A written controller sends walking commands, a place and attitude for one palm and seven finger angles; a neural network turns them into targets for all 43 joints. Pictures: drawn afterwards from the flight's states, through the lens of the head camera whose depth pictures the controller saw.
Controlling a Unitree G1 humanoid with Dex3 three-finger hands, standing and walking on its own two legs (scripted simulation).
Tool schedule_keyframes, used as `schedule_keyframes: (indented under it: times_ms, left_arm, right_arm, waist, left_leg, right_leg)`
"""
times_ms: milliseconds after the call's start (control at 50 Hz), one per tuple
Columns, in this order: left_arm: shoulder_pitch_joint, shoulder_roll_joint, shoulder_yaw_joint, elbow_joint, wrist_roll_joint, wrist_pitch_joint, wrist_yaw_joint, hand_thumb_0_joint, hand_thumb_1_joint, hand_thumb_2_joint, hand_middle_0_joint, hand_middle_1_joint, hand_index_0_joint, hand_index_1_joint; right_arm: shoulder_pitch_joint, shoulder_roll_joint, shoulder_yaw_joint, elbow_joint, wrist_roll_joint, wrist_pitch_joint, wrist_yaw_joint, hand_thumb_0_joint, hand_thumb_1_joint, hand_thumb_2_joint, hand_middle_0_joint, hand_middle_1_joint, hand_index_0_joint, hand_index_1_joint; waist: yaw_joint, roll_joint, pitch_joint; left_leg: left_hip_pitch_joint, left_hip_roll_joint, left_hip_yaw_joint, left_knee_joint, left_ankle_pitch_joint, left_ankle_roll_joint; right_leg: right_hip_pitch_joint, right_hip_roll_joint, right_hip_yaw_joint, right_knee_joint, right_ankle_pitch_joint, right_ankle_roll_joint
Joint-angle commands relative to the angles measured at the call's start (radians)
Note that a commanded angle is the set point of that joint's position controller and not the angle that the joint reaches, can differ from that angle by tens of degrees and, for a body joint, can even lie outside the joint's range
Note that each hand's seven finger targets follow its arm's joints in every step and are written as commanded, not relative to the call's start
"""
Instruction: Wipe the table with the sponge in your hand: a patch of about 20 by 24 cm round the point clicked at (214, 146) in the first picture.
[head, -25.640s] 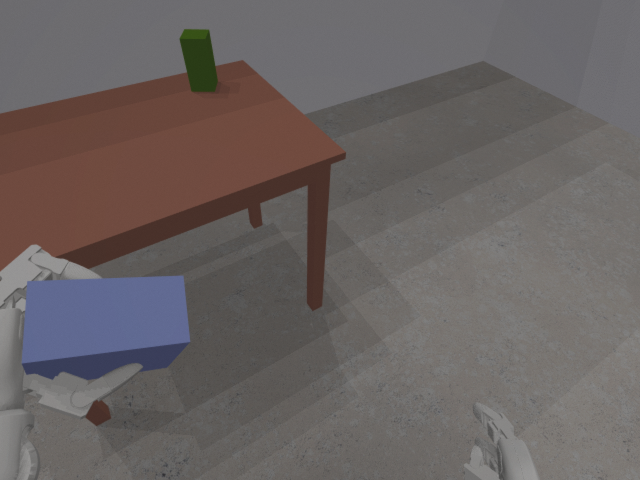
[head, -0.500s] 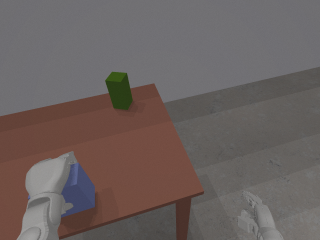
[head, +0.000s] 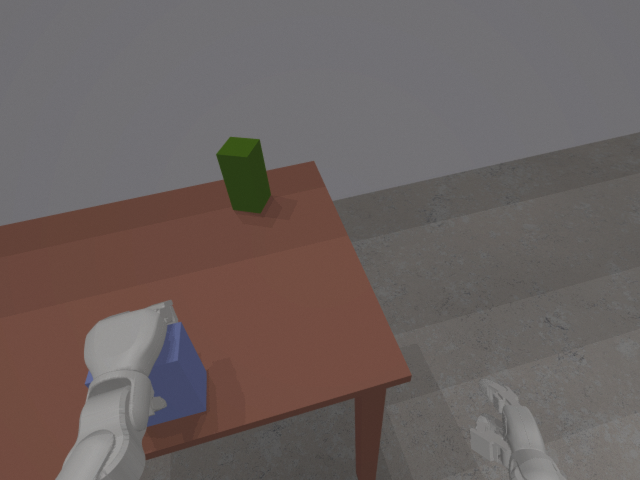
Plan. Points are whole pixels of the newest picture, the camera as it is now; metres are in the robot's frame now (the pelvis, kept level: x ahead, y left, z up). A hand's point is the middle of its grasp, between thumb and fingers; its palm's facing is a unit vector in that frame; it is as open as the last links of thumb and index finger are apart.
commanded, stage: lower the sponge onto the table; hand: left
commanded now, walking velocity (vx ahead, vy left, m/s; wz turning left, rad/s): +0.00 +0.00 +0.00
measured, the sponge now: (158, 385) +0.22 +0.28 -0.03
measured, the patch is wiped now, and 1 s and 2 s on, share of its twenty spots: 0.00 0.05 0.20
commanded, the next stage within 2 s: wipe forward along the first lane in 0.04 s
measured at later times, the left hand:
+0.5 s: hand (151, 345) +0.25 +0.28 +0.02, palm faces -0.10 -0.05 -0.99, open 10.4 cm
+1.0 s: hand (152, 309) +0.31 +0.31 +0.02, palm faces -0.16 -0.01 -0.99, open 10.4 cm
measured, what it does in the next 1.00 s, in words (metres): stands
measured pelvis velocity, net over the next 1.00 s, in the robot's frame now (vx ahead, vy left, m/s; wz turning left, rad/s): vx -0.01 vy -0.04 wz -0.01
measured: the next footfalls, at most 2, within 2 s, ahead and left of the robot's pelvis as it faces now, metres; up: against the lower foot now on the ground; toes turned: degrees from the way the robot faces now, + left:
none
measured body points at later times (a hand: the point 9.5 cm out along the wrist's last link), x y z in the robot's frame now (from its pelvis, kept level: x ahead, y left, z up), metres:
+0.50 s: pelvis +0.00 -0.02 -0.01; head +0.00 -0.06 +0.44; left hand +0.25 +0.28 +0.08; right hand +0.22 -0.25 -0.11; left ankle +0.04 +0.12 -0.74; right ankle -0.01 -0.11 -0.74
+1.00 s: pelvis -0.01 -0.04 -0.02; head +0.02 -0.07 +0.43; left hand +0.31 +0.31 +0.08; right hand +0.12 -0.30 -0.15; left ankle +0.04 +0.12 -0.73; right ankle -0.01 -0.11 -0.74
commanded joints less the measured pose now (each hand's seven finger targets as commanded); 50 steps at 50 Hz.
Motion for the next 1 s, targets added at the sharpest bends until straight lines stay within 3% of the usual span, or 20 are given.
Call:
schedule_keyframes:
  times_ms: [0, 40, 60, 140, 200, 240, 280, 340, 400, 480, 500, 540, 600, 640, 680, 760, 840, 860, 940, 980]
  left_arm:
    - [-0.182, 0.146, 0.083, -0.108, 0.014, -0.003, 0.026, 0.000, 0.100, 1.300, -1.200, -1.600, -1.200, -1.600]
    - [-0.182, 0.171, 0.105, -0.092, 0.012, 0.000, 0.022, 0.000, 0.100, 1.300, -1.200, -1.600, -1.200, -1.600]
    - [-0.206, 0.118, 0.054, -0.113, 0.008, -0.009, 0.019, 0.000, 0.100, 1.300, -1.200, -1.600, -1.200, -1.600]
    - [-0.158, 0.194, 0.129, -0.061, 0.006, -0.009, 0.017, 0.000, 0.100, 1.300, -1.200, -1.600, -1.200, -1.600]
    - [-0.206, 0.167, 0.100, -0.047, 0.004, -0.020, 0.015, 0.000, 0.100, 1.300, -1.200, -1.600, -1.200, -1.600]
    - [-0.244, 0.243, 0.159, 0.006, 0.014, -0.018, 0.015, 0.000, 0.100, 1.300, -1.200, -1.600, -1.200, -1.600]
    - [-0.287, 0.219, 0.129, 0.031, 0.016, -0.025, 0.010, 0.000, 0.100, 1.300, -1.200, -1.600, -1.200, -1.600]
    - [-0.325, 0.254, 0.157, 0.078, 0.032, -0.037, 0.009, 0.000, 0.100, 1.300, -1.200, -1.600, -1.200, -1.600]
    - [-0.340, 0.215, 0.127, 0.119, 0.023, -0.053, 0.005, 0.000, 0.100, 1.300, -1.200, -1.600, -1.200, -1.600]
    - [-0.372, 0.264, 0.167, 0.207, 0.014, -0.063, 0.001, 0.000, 0.100, 1.300, -1.200, -1.600, -1.200, -1.600]
    - [-0.386, 0.237, 0.139, 0.218, 0.011, -0.069, -0.002, 0.000, 0.100, 1.300, -1.200, -1.600, -1.200, -1.600]
    - [-0.423, 0.299, 0.182, 0.250, 0.024, -0.077, 0.000, 0.000, 0.100, 1.300, -1.200, -1.600, -1.200, -1.600]
    - [-0.480, 0.280, 0.152, 0.315, 0.029, -0.096, -0.003, 0.000, 0.100, 1.300, -1.200, -1.600, -1.200, -1.600]
    - [-0.506, 0.331, 0.192, 0.361, 0.033, -0.104, -0.002, 0.000, 0.100, 1.300, -1.200, -1.600, -1.200, -1.600]
    - [-0.529, 0.314, 0.173, 0.379, 0.029, -0.121, -0.002, 0.000, 0.100, 1.300, -1.200, -1.600, -1.200, -1.600]
    - [-0.590, 0.372, 0.205, 0.439, 0.023, -0.147, -0.002, 0.000, 0.100, 1.300, -1.200, -1.600, -1.200, -1.600]
    - [-0.615, 0.438, 0.254, 0.503, 0.027, -0.171, 0.006, 0.000, 0.100, 1.300, -1.200, -1.600, -1.200, -1.600]
    - [-0.640, 0.407, 0.222, 0.506, 0.025, -0.183, 0.006, 0.000, 0.100, 1.300, -1.200, -1.600, -1.200, -1.600]
    - [-0.647, 0.478, 0.279, 0.548, 0.027, -0.202, 0.014, 0.000, 0.100, 1.300, -1.200, -1.600, -1.200, -1.600]
    - [-0.676, 0.460, 0.251, 0.575, 0.028, -0.208, 0.018, 0.000, 0.100, 1.300, -1.200, -1.600, -1.200, -1.600]
  right_arm:
    - [-0.192, -0.115, -0.040, -0.169, 0.002, -0.046, -0.010, 0.000, -0.900, -0.900, 0.200, 0.300, 0.200, 0.300]
    - [-0.187, -0.122, -0.040, -0.165, 0.001, -0.040, -0.010, 0.000, -0.900, -0.900, 0.200, 0.300, 0.200, 0.300]
    - [-0.190, -0.113, -0.038, -0.177, 0.005, -0.044, -0.009, 0.000, -0.900, -0.900, 0.200, 0.300, 0.200, 0.300]
    - [-0.174, -0.128, -0.042, -0.160, 0.001, -0.034, -0.011, 0.000, -0.900, -0.900, 0.200, 0.300, 0.200, 0.300]
    - [-0.170, -0.124, -0.041, -0.162, 0.005, -0.037, -0.017, 0.000, -0.900, -0.900, 0.200, 0.300, 0.200, 0.300]
    - [-0.154, -0.134, -0.041, -0.141, 0.004, -0.032, -0.023, 0.000, -0.900, -0.900, 0.200, 0.300, 0.200, 0.300]
    - [-0.147, -0.128, -0.039, -0.142, 0.008, -0.034, -0.028, 0.000, -0.900, -0.900, 0.200, 0.300, 0.200, 0.300]
    - [-0.124, -0.138, -0.045, -0.127, 0.005, -0.032, -0.032, 0.000, -0.900, -0.900, 0.200, 0.300, 0.200, 0.300]
    - [-0.109, -0.139, -0.049, -0.128, 0.010, -0.030, -0.034, 0.000, -0.900, -0.900, 0.200, 0.300, 0.200, 0.300]
    - [-0.088, -0.148, -0.050, -0.119, 0.015, -0.020, -0.039, 0.000, -0.900, -0.900, 0.200, 0.300, 0.200, 0.300]
    - [-0.084, -0.147, -0.049, -0.123, 0.016, -0.022, -0.040, 0.000, -0.900, -0.900, 0.200, 0.300, 0.200, 0.300]
    - [-0.069, -0.156, -0.050, -0.115, 0.014, -0.018, -0.042, 0.000, -0.900, -0.900, 0.200, 0.300, 0.200, 0.300]
    - [-0.046, -0.155, -0.050, -0.111, 0.019, -0.019, -0.045, 0.000, -0.900, -0.900, 0.200, 0.300, 0.200, 0.300]
    - [-0.028, -0.163, -0.051, -0.104, 0.018, -0.015, -0.046, 0.000, -0.900, -0.900, 0.200, 0.300, 0.200, 0.300]
    - [-0.011, -0.161, -0.056, -0.108, 0.022, -0.015, -0.046, 0.000, -0.900, -0.900, 0.200, 0.300, 0.200, 0.300]
    - [0.018, -0.167, -0.057, -0.101, 0.025, -0.009, -0.049, 0.000, -0.900, -0.900, 0.200, 0.300, 0.200, 0.300]
    - [0.048, -0.176, -0.062, -0.092, 0.024, -0.003, -0.045, 0.000, -0.900, -0.900, 0.200, 0.300, 0.200, 0.300]
    - [0.059, -0.173, -0.063, -0.093, 0.025, -0.003, -0.042, 0.000, -0.900, -0.900, 0.200, 0.300, 0.200, 0.300]
    - [0.078, -0.181, -0.067, -0.091, 0.025, 0.005, -0.039, 0.000, -0.900, -0.900, 0.200, 0.300, 0.200, 0.300]
    - [0.091, -0.181, -0.069, -0.088, 0.028, 0.007, -0.036, 0.000, -0.900, -0.900, 0.200, 0.300, 0.200, 0.300]
  waist:
    - [-0.017, -0.126, -0.151]
    - [-0.018, -0.134, -0.137]
    - [-0.029, -0.124, -0.146]
    - [-0.019, -0.134, -0.122]
    - [-0.033, -0.141, -0.108]
    - [-0.032, -0.131, -0.079]
    - [-0.041, -0.133, -0.072]
    - [-0.042, -0.134, -0.098]
    - [-0.052, -0.167, -0.132]
    - [-0.056, -0.203, -0.127]
    - [-0.065, -0.197, -0.116]
    - [-0.062, -0.186, -0.113]
    - [-0.080, -0.184, -0.101]
    - [-0.078, -0.187, -0.091]
    - [-0.082, -0.176, -0.131]
    - [-0.095, -0.178, -0.165]
    - [-0.095, -0.165, -0.173]
    - [-0.107, -0.170, -0.192]
    - [-0.103, -0.172, -0.216]
    - [-0.118, -0.167, -0.189]
  left_leg:
    - [0.115, -0.030, -0.018, -0.040, 0.069, 0.048]
    - [0.109, -0.031, -0.023, -0.043, 0.055, 0.046]
    - [0.107, -0.031, -0.013, -0.036, 0.055, 0.050]
    - [0.092, -0.034, -0.014, -0.024, 0.070, 0.049]
    - [0.074, -0.038, -0.006, -0.015, 0.056, 0.052]
    - [0.065, -0.038, -0.009, -0.019, 0.027, 0.050]
    - [0.056, -0.040, 0.000, -0.012, 0.012, 0.052]
    - [0.050, -0.042, -0.001, -0.004, 0.011, 0.050]
    - [0.029, -0.040, 0.012, 0.014, 0.021, 0.053]
    - [-0.013, -0.039, 0.016, 0.027, -0.004, 0.052]
    - [-0.027, -0.041, 0.020, 0.029, -0.010, 0.054]
    - [-0.038, -0.042, 0.014, 0.031, -0.028, 0.052]
    - [-0.071, -0.040, 0.019, 0.046, -0.056, 0.056]
    - [-0.095, -0.037, 0.013, 0.047, -0.078, 0.054]
    - [-0.105, -0.038, 0.017, 0.061, -0.075, 0.057]
    - [-0.141, -0.034, 0.020, 0.082, -0.081, 0.061]
    - [-0.181, -0.030, 0.015, 0.100, -0.078, 0.061]
    - [-0.184, -0.029, 0.021, 0.110, -0.067, 0.064]
    - [-0.219, -0.027, 0.018, 0.125, -0.059, 0.066]
    - [-0.236, -0.026, 0.022, 0.132, -0.081, 0.068]
  right_leg:
    - [-0.052, 0.024, 0.039, -0.102, 0.105, -0.042]
    - [-0.057, 0.028, 0.051, -0.111, 0.086, -0.045]
    - [-0.062, 0.022, 0.039, -0.100, 0.095, -0.038]
    - [-0.061, 0.025, 0.061, -0.105, 0.132, -0.042]
    - [-0.077, 0.018, 0.051, -0.099, 0.126, -0.034]
    - [-0.101, 0.023, 0.067, -0.114, 0.075, -0.039]
    - [-0.120, 0.019, 0.054, -0.109, 0.057, -0.034]
    - [-0.127, 0.024, 0.068, -0.103, 0.058, -0.039]
    - [-0.122, 0.017, 0.058, -0.083, 0.104, -0.029]
    - [-0.130, 0.015, 0.071, -0.083, 0.090, -0.022]
    - [-0.137, 0.012, 0.069, -0.081, 0.095, -0.019]
    - [-0.154, 0.016, 0.086, -0.086, 0.059, -0.024]
    - [-0.191, 0.013, 0.073, -0.076, 0.019, -0.018]
    - [-0.208, 0.017, 0.081, -0.077, -0.012, -0.020]
    - [-0.203, 0.013, 0.069, -0.057, -0.004, -0.017]
    - [-0.191, 0.009, 0.085, -0.047, 0.006, -0.010]
    - [-0.195, 0.010, 0.098, -0.036, 0.024, -0.011]
    - [-0.188, 0.007, 0.094, -0.024, 0.058, -0.007]
    - [-0.174, 0.008, 0.110, -0.015, 0.087, -0.008]
    - [-0.201, 0.005, 0.105, -0.018, 0.053, -0.004]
